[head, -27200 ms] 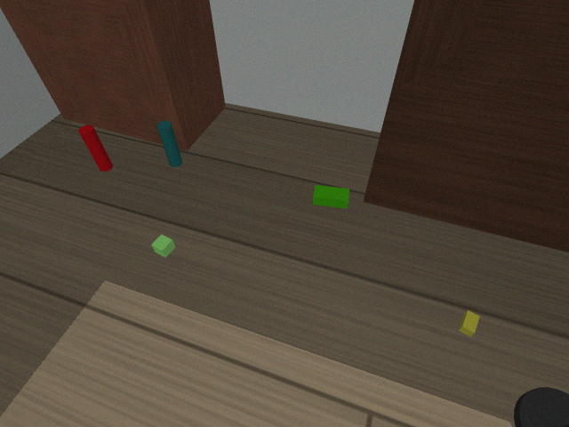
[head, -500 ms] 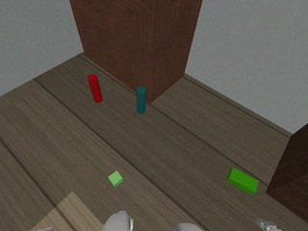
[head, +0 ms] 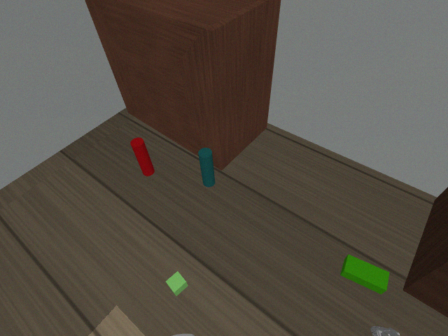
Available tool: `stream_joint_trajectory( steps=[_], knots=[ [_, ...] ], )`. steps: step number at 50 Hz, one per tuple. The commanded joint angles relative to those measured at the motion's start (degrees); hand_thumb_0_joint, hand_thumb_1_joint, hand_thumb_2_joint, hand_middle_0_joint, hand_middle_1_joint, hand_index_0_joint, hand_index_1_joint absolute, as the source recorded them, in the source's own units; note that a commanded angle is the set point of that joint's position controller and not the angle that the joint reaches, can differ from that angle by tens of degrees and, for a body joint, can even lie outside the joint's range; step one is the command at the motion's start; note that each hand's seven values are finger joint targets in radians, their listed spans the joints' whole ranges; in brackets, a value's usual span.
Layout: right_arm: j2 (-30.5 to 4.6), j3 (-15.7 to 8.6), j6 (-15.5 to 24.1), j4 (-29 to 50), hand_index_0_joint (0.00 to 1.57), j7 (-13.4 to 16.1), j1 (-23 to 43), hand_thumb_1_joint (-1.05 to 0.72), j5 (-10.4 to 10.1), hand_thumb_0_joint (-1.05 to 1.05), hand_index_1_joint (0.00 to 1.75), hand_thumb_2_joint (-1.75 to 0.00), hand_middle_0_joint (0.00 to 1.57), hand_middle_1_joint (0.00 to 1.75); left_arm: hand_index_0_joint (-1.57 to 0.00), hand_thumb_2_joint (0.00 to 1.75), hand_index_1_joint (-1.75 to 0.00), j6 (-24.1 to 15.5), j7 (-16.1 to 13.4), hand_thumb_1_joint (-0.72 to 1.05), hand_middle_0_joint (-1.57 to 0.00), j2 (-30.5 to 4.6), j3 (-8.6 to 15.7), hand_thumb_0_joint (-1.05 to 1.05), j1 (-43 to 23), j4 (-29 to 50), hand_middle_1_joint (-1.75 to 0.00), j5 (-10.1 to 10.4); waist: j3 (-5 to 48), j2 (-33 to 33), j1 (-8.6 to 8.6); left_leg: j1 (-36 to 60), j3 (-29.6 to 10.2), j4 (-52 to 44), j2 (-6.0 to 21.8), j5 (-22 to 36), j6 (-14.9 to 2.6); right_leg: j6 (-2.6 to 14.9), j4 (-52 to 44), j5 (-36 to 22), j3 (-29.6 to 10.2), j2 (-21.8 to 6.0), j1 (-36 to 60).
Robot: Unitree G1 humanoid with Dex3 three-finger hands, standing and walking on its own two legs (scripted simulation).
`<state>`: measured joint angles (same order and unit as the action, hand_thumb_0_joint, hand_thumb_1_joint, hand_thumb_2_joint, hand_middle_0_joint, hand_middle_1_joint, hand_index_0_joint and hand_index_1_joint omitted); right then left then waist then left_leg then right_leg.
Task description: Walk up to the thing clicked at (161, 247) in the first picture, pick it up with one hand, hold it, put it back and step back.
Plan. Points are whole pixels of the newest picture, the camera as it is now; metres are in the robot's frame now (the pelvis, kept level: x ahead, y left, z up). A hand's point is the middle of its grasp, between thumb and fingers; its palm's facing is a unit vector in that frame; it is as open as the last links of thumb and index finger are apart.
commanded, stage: walk up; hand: left
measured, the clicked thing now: (177, 283) +0.42 +0.25 -0.74
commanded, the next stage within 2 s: none
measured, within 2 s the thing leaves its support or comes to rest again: neither
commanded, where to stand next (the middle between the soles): +0.05 +0.01 m, yaw +0 degrees
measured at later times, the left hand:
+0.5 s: hand out of the picture +0.08 +0.27 -0.15, palm faces -0.02 -0.95 -0.32, open 7.4 cm
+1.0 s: hand out of the picture +0.05 +0.28 -0.16, palm faces +0.02 -0.92 -0.38, open 7.4 cm
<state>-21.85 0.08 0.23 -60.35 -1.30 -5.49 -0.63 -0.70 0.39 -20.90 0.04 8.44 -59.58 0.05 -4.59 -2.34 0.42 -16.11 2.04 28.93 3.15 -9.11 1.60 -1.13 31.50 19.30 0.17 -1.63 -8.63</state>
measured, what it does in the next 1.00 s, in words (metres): stands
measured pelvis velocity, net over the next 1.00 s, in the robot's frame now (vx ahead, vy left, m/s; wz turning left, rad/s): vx -0.02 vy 0.00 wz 0.03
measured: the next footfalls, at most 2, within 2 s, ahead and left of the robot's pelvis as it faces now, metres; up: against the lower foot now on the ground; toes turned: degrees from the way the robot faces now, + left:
left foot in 1.44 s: -0.04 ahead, +0.11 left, +0.00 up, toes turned +6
right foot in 1.74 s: +0.11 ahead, -0.14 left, +0.00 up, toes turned +4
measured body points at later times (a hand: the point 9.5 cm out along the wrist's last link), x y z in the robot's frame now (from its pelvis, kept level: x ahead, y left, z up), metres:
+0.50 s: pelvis +0.00 +0.02 +0.01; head +0.02 +0.02 +0.46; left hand +0.08 +0.32 -0.13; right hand +0.08 -0.29 -0.12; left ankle +0.07 +0.14 -0.73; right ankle -0.02 -0.13 -0.73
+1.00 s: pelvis -0.02 +0.00 +0.00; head +0.03 +0.01 +0.45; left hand +0.05 +0.33 -0.13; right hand +0.11 -0.30 -0.12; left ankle +0.07 +0.14 -0.73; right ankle -0.03 -0.13 -0.73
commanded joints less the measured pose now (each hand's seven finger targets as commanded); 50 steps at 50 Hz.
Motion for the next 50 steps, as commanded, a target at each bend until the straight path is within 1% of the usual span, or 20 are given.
stream_joint_trajectory(
  steps=[1,2,5,7,8,14,19,27,29,38,40,41,42,43,44,45,46,48,49,50],
  knots=[
    [-11.0,-2.2,1.2,2.1,0.2,0.7,3.8,-0.9,0.2,0.0,0.3,-0.9,0.2,0.3,-0.2,0.9,-0.3,-1.0,-0.9,0.9,-0.2,-13.3,3.0,0.0,-4.6,2.5,-0.3,0.1,4.6,6.3,-0.5,9.0,-4.4,-4.1,3.8,6.4,-2.82,2.74,-13.3,-8.5,-6.4,-6.5,-5.8],
    [-11.0,-2.2,1.2,1.6,0.2,0.7,3.4,-0.9,0.3,0.0,0.3,-0.9,0.2,0.3,-0.2,0.9,-0.3,-0.9,-0.8,0.9,-0.2,-13.5,3.0,0.0,-5.8,2.4,-0.3,0.0,4.2,6.4,-0.93,8.7,-4.5,-5.1,3.6,4.9,-2.46,2.77,-14.0,-6.8,-6.6,-6.6,-5.6],
    [-11.0,-2.1,1.2,0.0,0.2,0.7,3.2,-0.9,0.5,0.0,0.3,-0.9,0.2,0.3,-0.2,0.9,-0.3,-0.6,-0.7,0.9,-0.2,-12.9,3.0,0.0,-6.7,1.5,-0.3,0.0,3.6,4.9,-0.75,7.8,-5.4,-7.8,4.1,2.3,-2.13,2.76,-15.4,-4.3,-5.9,-6.1,-4.4],
    [-11.3,-2.0,1.6,-0.7,0.2,0.8,2.9,-0.9,0.7,0.0,0.3,-0.9,0.2,0.3,-0.2,0.9,-0.3,-0.5,-0.5,0.9,-0.2,-12.9,3.0,0.0,-6.8,0.9,-0.3,0.1,5.1,3.4,-0.65,7.7,-5.7,-8.8,4.4,2.9,-2.2,2.9,-14.4,-6.6,-5.3,-5.8,-1.8],
    [-11.1,-1.9,1.8,-1.0,0.2,0.9,3.2,-0.9,0.7,0.0,0.3,-0.9,0.2,0.3,-0.2,0.9,-0.3,-0.4,-0.5,0.9,-0.2,-12.4,3.0,0.0,-6.5,0.6,-0.3,0.2,5.8,2.2,-0.22,7.3,-6.2,-9.6,5.1,4.9,-2.22,2.9,-13.8,-7.9,-4.4,-5.3,-0.3],
    [-11.4,-2.0,1.9,-1.5,0.2,1.0,4.5,-0.9,0.9,0.0,0.3,-0.9,0.2,0.3,-0.2,0.9,-0.3,0.0,-0.2,0.9,-0.2,-11.9,2.9,0.0,-6.1,-1.2,-0.3,0.2,5.4,-0.4,-0.01,4.9,-8.0,-13.1,6.0,-1.9,-2.62,2.88,-14.1,-7.1,-3.6,-4.8,1.4],
    [-11.7,-2.4,1.9,-1.8,0.2,1.1,4.8,-0.9,0.9,0.0,0.3,-0.9,0.2,0.3,-0.2,0.9,-0.3,0.0,-0.1,0.9,-0.2,-11.6,2.7,0.0,-5.9,-2.2,-0.3,-0.1,7.5,-0.6,-0.43,6.9,-8.0,-13.0,6.0,-0.9,-2.87,2.61,-15.0,-8.4,-3.2,-4.9,1.8],
    [-11.1,-2.6,1.6,-2.1,0.2,1.1,4.7,-0.9,0.7,0.0,0.3,-0.9,0.2,0.3,-0.2,0.9,-0.3,-0.2,-0.2,0.9,-0.2,-11.3,2.5,0.0,-5.8,-3.4,-0.3,-0.1,7.0,0.9,-1.13,8.2,-7.7,-12.3,5.5,1.2,-2.6,2.18,-16.0,-9.0,-3.2,-5.2,0.3],
    [-10.8,-2.5,1.6,-2.3,0.2,1.1,4.8,-0.9,0.7,0.0,0.3,-0.9,0.2,0.3,-0.2,0.9,-0.3,-0.3,-0.2,0.9,-0.2,-11.1,2.5,0.0,-5.5,-3.4,-0.3,-0.1,7.2,1.3,-1.01,8.9,-7.6,-12.0,5.6,2.9,-2.63,2.07,-16.4,-9.3,-3.0,-5.2,0.1],
    [-10.4,-2.5,1.1,-2.0,0.2,1.0,5.8,-0.9,0.5,0.0,0.3,-0.9,0.2,0.3,-0.2,0.9,-0.3,-0.5,-0.4,0.9,-0.2,-11.3,2.5,0.0,-4.1,-3.8,-0.3,-0.3,6.5,2.4,-0.95,10.3,-7.1,-11.3,5.2,4.4,-2.53,1.61,-17.7,-10.1,-2.8,-5.7,-0.6],
    [-10.1,-2.5,1.0,-2.2,0.2,1.0,5.8,-0.9,0.6,0.0,0.3,-0.9,0.2,0.3,-0.2,0.9,-0.3,-0.6,-0.5,0.9,-0.2,-11.4,2.7,0.0,-4.6,-3.6,-0.3,-0.5,7.0,3.1,-1.01,10.2,-6.6,-10.7,5.0,6.1,-2.6,1.52,-18.0,-10.7,-2.6,-5.8,0.1],
    [-14.2,-4.0,0.1,-1.6,0.2,1.1,5.4,-0.9,0.5,0.0,0.3,-0.9,0.2,0.3,-0.2,0.9,-0.3,0.5,-0.9,0.9,-0.2,-14.8,4.1,0.0,-4.6,-2.4,-0.3,-0.1,0.9,2.7,-1.2,6.7,-6.4,-6.0,4.8,20.0,-2.99,1.94,-11.2,-20.2,-2.2,-5.2,-4.4],
    [-14.0,-4.3,-0.3,-1.0,0.2,1.3,4.3,-0.9,0.0,0.0,0.3,-0.9,0.2,0.3,-0.2,0.9,-0.3,0.9,-1.2,0.9,-0.2,-13.8,4.1,0.0,-3.2,-1.4,-0.3,0.2,3.5,1.7,-1.2,8.0,-6.5,-5.0,5.8,25.2,-3.89,1.94,-8.8,-21.6,-0.5,-4.6,-3.5],
    [-13.5,-4.5,-0.6,-0.8,0.2,1.3,4.1,-0.9,-0.2,0.0,0.3,-0.9,0.2,0.3,-0.2,0.9,-0.3,1.2,-1.3,0.9,-0.2,-12.8,4.0,0.0,-2.0,-1.2,-0.3,0.3,4.3,1.0,-0.89,8.4,-7.0,-5.3,6.4,26.1,-4.52,1.76,-7.7,-20.3,0.4,-3.7,-3.7],
    [-14.2,-5.0,-0.8,0.0,0.2,1.3,3.8,-0.9,-0.3,0.0,0.3,-0.9,0.2,0.3,-0.2,0.9,-0.3,1.4,-1.3,0.9,-0.2,-12.4,4.1,0.0,-1.6,-0.5,-0.3,0.3,6.5,-0.4,-1.34,8.4,-8.2,-5.9,7.4,26.6,-6.01,1.89,-4.7,-19.0,0.9,-2.6,-2.5],
    [-14.5,-5.4,-1.1,0.9,0.2,1.4,3.8,-0.9,-0.2,0.0,0.3,-0.9,0.2,0.3,-0.2,0.9,-0.3,1.7,-1.3,0.9,-0.2,-11.9,4.1,0.0,-0.7,0.3,-0.3,0.3,8.7,-1.8,-1.11,7.9,-9.7,-6.4,8.7,25.7,-7.37,2.19,-1.4,-16.4,1.3,-1.5,-2.0],
    [-15.1,-5.8,-1.5,2.0,0.2,1.4,4.1,-0.9,0.0,0.0,0.3,-0.9,0.2,0.3,-0.2,0.9,-0.3,2.1,-1.2,0.9,-0.2,-11.4,4.1,0.0,0.4,1.1,-0.3,0.2,10.8,-3.2,-0.85,7.5,-10.9,-7.5,9.9,21.9,-8.92,2.28,2.0,-11.7,1.6,-0.3,-1.8],
    [-15.7,-6.5,-2.0,4.3,0.2,1.7,6.2,-0.9,0.5,0.0,0.3,-0.9,0.2,0.3,-0.2,0.9,-0.3,3.0,-1.1,0.9,-0.2,-10.7,4.7,0.0,3.2,1.6,-0.3,-0.1,12.6,-8.2,0.06,3.3,-14.6,-9.5,13.2,14.5,-11.92,2.84,10.4,3.9,2.3,1.8,-1.1],
    [-15.9,-6.7,-2.4,5.6,0.2,1.7,7.2,-0.9,0.9,0.0,0.3,-0.9,0.2,0.3,-0.2,0.9,-0.3,3.4,-0.9,0.9,-0.2,-10.8,5.0,0.0,4.6,1.7,-0.3,-0.1,12.5,-9.1,0.4,-1.3,-15.5,-10.5,14.3,9.8,-13.34,3.01,14.6,9.3,1.5,1.9,0.0],
    [-16.1,-6.9,-2.7,6.8,0.2,1.7,8.2,-0.9,1.4,0.0,0.3,-0.9,0.2,0.3,-0.2,0.9,-0.3,3.7,-0.7,0.9,-0.2,-10.5,5.3,0.0,6.5,1.9,-0.3,-0.1,12.2,-10.0,1.08,-3.1,-15.5,-10.4,14.2,4.6,-13.4,3.43,14.0,10.2,1.1,1.4,-0.1]
  ],
)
